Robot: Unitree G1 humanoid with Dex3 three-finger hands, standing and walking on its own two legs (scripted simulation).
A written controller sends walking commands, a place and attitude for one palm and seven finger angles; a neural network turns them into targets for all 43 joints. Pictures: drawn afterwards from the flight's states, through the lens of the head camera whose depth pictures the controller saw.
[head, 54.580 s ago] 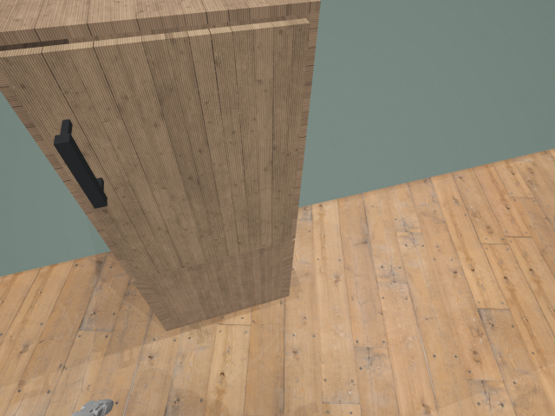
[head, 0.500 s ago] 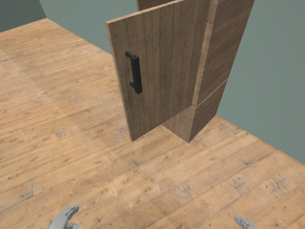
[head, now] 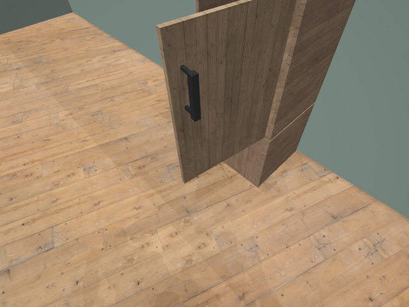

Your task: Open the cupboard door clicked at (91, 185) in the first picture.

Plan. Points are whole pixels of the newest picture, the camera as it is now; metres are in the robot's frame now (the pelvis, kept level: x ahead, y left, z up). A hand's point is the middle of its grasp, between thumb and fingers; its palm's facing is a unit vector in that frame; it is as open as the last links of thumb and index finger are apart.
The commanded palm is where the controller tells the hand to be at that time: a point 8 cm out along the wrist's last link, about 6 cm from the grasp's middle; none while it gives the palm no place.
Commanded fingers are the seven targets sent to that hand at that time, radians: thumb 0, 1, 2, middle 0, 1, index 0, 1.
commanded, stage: let the arm hang, fingers relaxed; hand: left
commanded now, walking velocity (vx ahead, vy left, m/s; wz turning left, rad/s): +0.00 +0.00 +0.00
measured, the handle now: (190, 93) +0.60 +0.08 +0.08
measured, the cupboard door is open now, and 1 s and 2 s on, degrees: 81 81 81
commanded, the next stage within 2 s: look to check the result in 0.38 s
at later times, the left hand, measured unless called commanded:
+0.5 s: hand out of the picture +0.10 +0.21 -0.16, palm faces -0.03 -0.95 -0.30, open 7.3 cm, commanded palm none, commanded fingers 0.00 0.90 0.90 -0.20 -0.30 -0.20 -0.30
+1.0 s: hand out of the picture +0.12 +0.22 -0.15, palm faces -0.04 -0.94 -0.33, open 7.4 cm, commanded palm none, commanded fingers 0.00 0.90 0.90 -0.20 -0.30 -0.20 -0.30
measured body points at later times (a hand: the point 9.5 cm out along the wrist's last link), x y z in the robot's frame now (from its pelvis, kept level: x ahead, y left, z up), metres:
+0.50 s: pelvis +0.02 -0.01 +0.00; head +0.04 -0.02 +0.45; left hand +0.11 +0.26 -0.13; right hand +0.08 -0.29 -0.15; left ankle +0.06 +0.11 -0.74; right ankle +0.00 -0.12 -0.74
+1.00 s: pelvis +0.04 -0.02 +0.01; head +0.07 -0.03 +0.46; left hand +0.12 +0.27 -0.13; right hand +0.12 -0.31 -0.14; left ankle +0.06 +0.11 -0.74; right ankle +0.00 -0.12 -0.74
